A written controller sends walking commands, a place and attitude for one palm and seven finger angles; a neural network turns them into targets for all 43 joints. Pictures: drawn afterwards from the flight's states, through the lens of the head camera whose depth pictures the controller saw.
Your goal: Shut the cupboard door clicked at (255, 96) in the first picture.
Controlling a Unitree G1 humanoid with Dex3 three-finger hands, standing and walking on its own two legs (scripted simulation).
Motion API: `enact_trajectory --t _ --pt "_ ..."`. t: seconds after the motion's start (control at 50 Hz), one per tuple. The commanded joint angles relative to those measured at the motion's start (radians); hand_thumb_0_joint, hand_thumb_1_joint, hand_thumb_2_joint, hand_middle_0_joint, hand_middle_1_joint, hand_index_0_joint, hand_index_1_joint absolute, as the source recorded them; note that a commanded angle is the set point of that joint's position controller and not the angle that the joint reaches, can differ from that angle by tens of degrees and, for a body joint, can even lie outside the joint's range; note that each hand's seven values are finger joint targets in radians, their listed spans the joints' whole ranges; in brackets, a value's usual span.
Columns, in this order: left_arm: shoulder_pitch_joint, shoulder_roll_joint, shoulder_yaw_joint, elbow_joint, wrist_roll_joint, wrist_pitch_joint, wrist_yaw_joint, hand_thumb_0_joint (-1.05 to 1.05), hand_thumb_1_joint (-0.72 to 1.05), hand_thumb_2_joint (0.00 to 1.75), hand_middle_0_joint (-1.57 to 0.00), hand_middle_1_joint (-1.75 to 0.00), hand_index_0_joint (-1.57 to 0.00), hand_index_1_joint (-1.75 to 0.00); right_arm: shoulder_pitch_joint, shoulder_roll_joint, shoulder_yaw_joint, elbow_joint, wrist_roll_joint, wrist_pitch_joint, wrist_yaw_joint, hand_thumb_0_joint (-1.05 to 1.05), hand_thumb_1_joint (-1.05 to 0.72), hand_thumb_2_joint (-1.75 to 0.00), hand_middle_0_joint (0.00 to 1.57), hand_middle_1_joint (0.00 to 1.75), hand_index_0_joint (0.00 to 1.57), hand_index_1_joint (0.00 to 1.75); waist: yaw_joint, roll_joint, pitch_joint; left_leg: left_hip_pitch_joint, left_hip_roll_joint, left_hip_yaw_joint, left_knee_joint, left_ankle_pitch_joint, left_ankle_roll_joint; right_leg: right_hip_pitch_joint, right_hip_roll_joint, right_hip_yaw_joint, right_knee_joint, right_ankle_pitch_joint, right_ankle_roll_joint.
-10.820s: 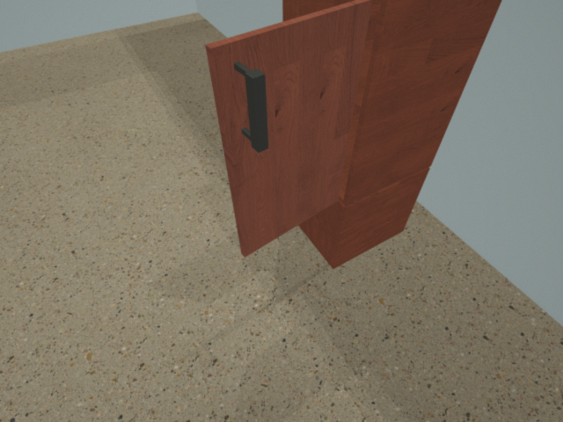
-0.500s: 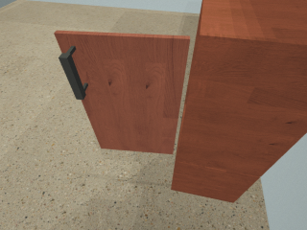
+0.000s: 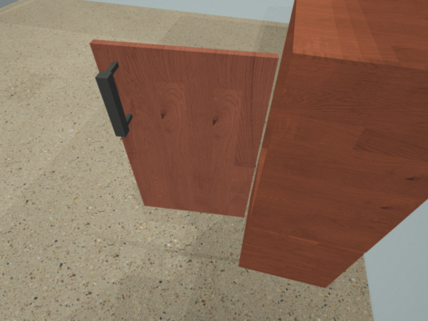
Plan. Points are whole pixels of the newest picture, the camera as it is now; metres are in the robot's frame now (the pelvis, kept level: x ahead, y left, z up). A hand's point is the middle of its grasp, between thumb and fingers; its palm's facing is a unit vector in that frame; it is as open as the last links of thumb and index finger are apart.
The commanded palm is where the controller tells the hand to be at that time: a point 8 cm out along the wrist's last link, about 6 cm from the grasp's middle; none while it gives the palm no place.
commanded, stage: shuffle to correct the standing spot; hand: left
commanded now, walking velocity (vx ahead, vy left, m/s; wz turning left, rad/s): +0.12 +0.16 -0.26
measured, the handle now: (118, 100) +0.51 +0.25 +0.14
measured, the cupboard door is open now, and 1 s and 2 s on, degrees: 97 97 97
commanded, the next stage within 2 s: come to a stop and stand still in 0.12 s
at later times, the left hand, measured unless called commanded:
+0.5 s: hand out of the picture +0.12 +0.22 -0.17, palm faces -0.03 -0.97 -0.24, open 7.4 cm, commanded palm none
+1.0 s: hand out of the picture +0.05 +0.20 -0.16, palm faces -0.05 -0.97 -0.24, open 7.4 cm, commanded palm none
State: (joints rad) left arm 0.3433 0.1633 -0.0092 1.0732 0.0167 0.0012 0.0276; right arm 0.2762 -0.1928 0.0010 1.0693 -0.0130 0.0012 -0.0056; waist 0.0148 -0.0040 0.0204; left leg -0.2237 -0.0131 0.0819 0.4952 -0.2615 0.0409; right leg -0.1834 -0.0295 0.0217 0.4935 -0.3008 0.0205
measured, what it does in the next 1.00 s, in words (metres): stands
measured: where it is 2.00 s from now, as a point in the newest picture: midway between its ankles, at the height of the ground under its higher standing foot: outside the picture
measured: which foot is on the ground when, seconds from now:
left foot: down 0.00-1.00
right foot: down 0.00-1.00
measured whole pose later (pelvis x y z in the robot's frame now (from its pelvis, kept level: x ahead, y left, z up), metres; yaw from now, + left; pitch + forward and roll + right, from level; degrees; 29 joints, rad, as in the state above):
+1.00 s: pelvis +0.02 +0.02 +0.00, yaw -3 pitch -2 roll +1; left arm 0.28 0.15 -0.03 1.04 0.01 0.01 0.03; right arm 0.26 -0.20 0.01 1.02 -0.01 -0.01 -0.02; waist -0.01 0.05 0.03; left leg -0.14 -0.03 0.15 0.44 -0.28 0.06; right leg -0.21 -0.03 -0.03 0.51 -0.27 0.00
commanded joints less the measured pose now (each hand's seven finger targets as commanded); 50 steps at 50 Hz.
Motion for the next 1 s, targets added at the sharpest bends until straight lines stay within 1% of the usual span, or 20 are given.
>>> enact_trajectory --t 0.0,0.08,0.12,0.18,0.24,0.28,0.32,0.34,0.36,0.42,0.52,0.56,0.58,0.62,0.64,0.66,0.72,0.82,0.9,0.98 --pt "0.053 0.161 0.04 -0.048 0.003 -0.018 0.004 0.0 0.9 0.9 -0.2 -0.3 -0.2 -0.3 0.033 -0.091 -0.017 -0.053 -0.005 -0.012 0.002 0.0 -0.9 -0.9 0.2 0.3 0.2 0.3 -0.005 -0.103 0.09 -0.055 0.039 -0.034 -0.016 -0.103 -0.022 -0.087 -0.132 0.21 -0.188 -0.158 -0.12" --pt "0.062 0.159 0.051 -0.054 0.006 -0.018 0.007 0.0 0.9 0.9 -0.2 -0.3 -0.2 -0.3 0.058 -0.09 -0.015 -0.052 -0.001 -0.022 0.001 0.0 -0.9 -0.9 0.2 0.3 0.2 0.3 -0.007 -0.077 0.083 -0.048 0.042 -0.034 -0.027 -0.026 -0.013 -0.043 -0.125 0.166 -0.107 0.013 -0.117" --pt "0.058 0.145 0.048 -0.057 0.008 -0.015 0.008 0.0 0.9 0.9 -0.2 -0.3 -0.2 -0.3 0.085 -0.11 -0.016 -0.043 -0.001 -0.028 -0.002 0.0 -0.9 -0.9 0.2 0.3 0.2 0.3 -0.01 0.008 0.06 0.024 0.082 -0.071 -0.057 0.096 0.007 -0.062 -0.08 0.081 -0.013 0.077 -0.094" --pt "0.025 0.098 0.035 -0.077 0.011 -0.01 0.013 0.0 0.9 0.9 -0.2 -0.3 -0.2 -0.3 0.162 -0.145 -0.021 -0.026 -0.002 -0.025 -0.016 0.0 -0.9 -0.9 0.2 0.3 0.2 0.3 -0.027 0.175 0.044 0.169 0.201 -0.181 -0.107 0.47 0.09 -0.19 0.006 -0.078 0.182 -0.089 -0.048" --pt "-0.018 0.075 0.026 -0.09 -0.001 -0.007 0.016 0.0 0.9 0.9 -0.2 -0.3 -0.2 -0.3 0.157 -0.116 -0.009 -0.033 -0.005 -0.025 -0.027 0.0 -0.9 -0.9 0.2 0.3 0.2 0.3 -0.021 0.122 0.048 0.206 0.242 -0.181 -0.098 0.775 0.135 -0.216 -0.025 -0.081 0.195 -0.208 -0.036" --pt "0.037 0.074 0.031 -0.067 -0.004 -0.015 0.019 0.0 0.9 0.9 -0.2 -0.3 -0.2 -0.3 0.079 -0.111 -0.008 -0.048 0.003 -0.028 -0.035 0.0 -0.9 -0.9 0.2 0.3 0.2 0.3 0.024 0.033 0.024 0.147 0.188 -0.123 -0.023 0.868 0.072 -0.055 -0.044 -0.047 0.0 0.123 -0.038" --pt "0.093 0.133 0.039 -0.04 -0.008 -0.028 0.027 0.0 0.9 0.9 -0.2 -0.3 -0.2 -0.3 0.059 -0.099 -0.014 -0.066 0.012 -0.03 -0.038 0.0 -0.9 -0.9 0.2 0.3 0.2 0.3 0.021 -0.059 -0.051 0.034 0.119 -0.072 0.011 0.574 -0.003 0.122 -0.141 0.063 0.021 0.676 -0.084" --pt "0.06 0.143 0.03 -0.049 -0.012 -0.025 0.025 0.0 0.9 0.9 -0.2 -0.3 -0.2 -0.3 0.069 -0.088 -0.015 -0.058 0.014 -0.028 -0.038 0.0 -0.9 -0.9 0.2 0.3 0.2 0.3 -0.001 -0.041 -0.042 0.027 0.107 -0.074 -0.048 0.415 -0.023 0.105 -0.182 0.07 0.039 0.71 -0.107" --pt "0.03 0.132 0.03 -0.055 -0.013 -0.022 0.024 0.0 0.9 0.9 -0.2 -0.3 -0.2 -0.3 0.061 -0.071 -0.015 -0.048 0.008 -0.023 -0.038 0.0 -0.9 -0.9 0.2 0.3 0.2 0.3 -0.003 -0.103 -0.017 0.033 0.109 -0.078 -0.069 0.421 -0.017 0.089 -0.155 0.043 0.053 0.725 -0.092" --pt "0.004 0.108 0.029 -0.081 -0.012 -0.011 0.032 0.0 0.9 0.9 -0.2 -0.3 -0.2 -0.3 0.089 -0.079 -0.023 -0.028 0.004 -0.023 -0.042 0.0 -0.9 -0.9 0.2 0.3 0.2 0.3 -0.009 -0.074 -0.038 0.111 0.135 -0.077 -0.059 0.66 -0.008 0.045 -0.114 0.009 0.084 0.649 -0.062" --pt "-0.064 0.092 0.038 -0.121 -0.007 0.01 0.03 0.0 0.9 0.9 -0.2 -0.3 -0.2 -0.3 0.069 -0.083 -0.031 -0.02 -0.001 -0.025 -0.043 0.0 -0.9 -0.9 0.2 0.3 0.2 0.3 -0.011 0.062 -0.026 0.217 0.203 -0.124 -0.095 0.869 0.036 -0.076 -0.039 -0.031 0.079 0.101 -0.032" --pt "-0.07 0.093 0.036 -0.124 -0.004 0.009 0.026 0.0 0.9 0.9 -0.2 -0.3 -0.2 -0.3 0.046 -0.081 -0.03 -0.023 -0.001 -0.027 -0.041 0.0 -0.9 -0.9 0.2 0.3 0.2 0.3 -0.002 0.068 -0.024 0.215 0.202 -0.126 -0.095 0.809 0.05 -0.064 -0.039 -0.029 0.029 0.091 -0.032" --pt "0.003 0.13 0.035 -0.081 0.0 -0.015 0.05 0.0 0.9 0.9 -0.2 -0.3 -0.2 -0.3 0.002 -0.166 -0.053 -0.098 0.021 -0.026 -0.029 0.0 -0.9 -0.9 0.2 0.3 0.2 0.3 0.007 0.007 -0.077 0.202 0.228 -0.121 0.117 1.03 0.006 -0.078 -0.055 -0.033 -0.036 0.226 -0.025" --pt "-0.041 0.131 0.036 -0.129 -0.007 -0.021 0.044 0.0 0.9 0.9 -0.2 -0.3 -0.2 -0.3 0.022 -0.092 -0.039 -0.125 0.001 -0.032 -0.022 0.0 -0.9 -0.9 0.2 0.3 0.2 0.3 -0.013 0.054 -0.103 0.097 0.132 -0.092 0.04 0.52 -0.027 0.004 -0.114 0.05 0.043 0.407 -0.093" --pt "-0.066 0.136 0.026 -0.131 -0.01 -0.024 0.039 0.0 0.9 0.9 -0.2 -0.3 -0.2 -0.3 0.053 -0.082 -0.033 -0.115 -0.002 -0.031 -0.023 0.0 -0.9 -0.9 0.2 0.3 0.2 0.3 -0.034 0.08 -0.134 0.116 0.133 -0.107 0.013 0.495 -0.016 0.007 -0.11 0.029 0.061 0.407 -0.092" --pt "-0.08 0.132 0.023 -0.134 -0.014 -0.027 0.033 0.0 0.9 0.9 -0.2 -0.3 -0.2 -0.3 0.058 -0.076 -0.029 -0.12 -0.01 -0.034 -0.022 0.0 -0.9 -0.9 0.2 0.3 0.2 0.3 -0.032 0.223 -0.148 0.141 0.132 -0.105 -0.013 0.577 -0.007 0.012 -0.091 0.009 0.076 0.381 -0.09" --pt "-0.079 0.119 0.018 -0.117 -0.014 -0.017 0.027 0.0 0.9 0.9 -0.2 -0.3 -0.2 -0.3 0.046 -0.095 -0.026 -0.123 -0.006 -0.029 -0.03 0.0 -0.9 -0.9 0.2 0.3 0.2 0.3 -0.025 0.123 -0.078 0.141 0.159 -0.113 -0.036 0.6 0.014 -0.013 -0.046 -0.021 0.059 0.224 -0.071" --pt "-0.08 0.111 0.004 -0.09 -0.009 -0.01 0.013 0.0 0.9 0.9 -0.2 -0.3 -0.2 -0.3 0.018 -0.097 -0.013 -0.117 -0.003 -0.019 -0.021 0.0 -0.9 -0.9 0.2 0.3 0.2 0.3 -0.024 -0.054 0.111 0.011 0.127 -0.115 -0.144 0.081 0.012 -0.077 -0.067 0.045 -0.056 0.103 -0.072" --pt "-0.061 0.118 0.004 -0.083 -0.007 -0.011 0.008 0.0 0.9 0.9 -0.2 -0.3 -0.2 -0.3 0.025 -0.094 -0.01 -0.095 -0.005 -0.016 -0.011 0.0 -0.9 -0.9 0.2 0.3 0.2 0.3 -0.025 -0.041 0.137 -0.013 0.109 -0.116 -0.197 -0.107 0.012 -0.115 -0.064 0.071 -0.111 -0.054 -0.075" --pt "-0.034 0.118 0.005 -0.069 -0.006 -0.016 0.005 0.0 0.9 0.9 -0.2 -0.3 -0.2 -0.3 0.037 -0.092 -0.005 -0.072 -0.004 -0.018 -0.009 0.0 -0.9 -0.9 0.2 0.3 0.2 0.3 -0.023 -0.043 0.093 0.012 0.106 -0.106 -0.199 -0.11 0.013 -0.108 -0.07 0.078 -0.138 -0.082 -0.072"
